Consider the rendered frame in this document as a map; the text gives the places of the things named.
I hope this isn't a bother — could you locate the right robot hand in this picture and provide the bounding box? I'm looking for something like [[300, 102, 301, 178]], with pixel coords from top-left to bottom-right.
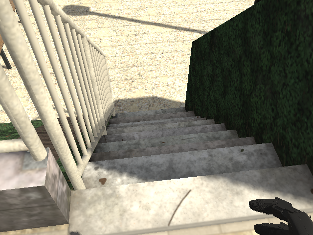
[[248, 197, 313, 235]]

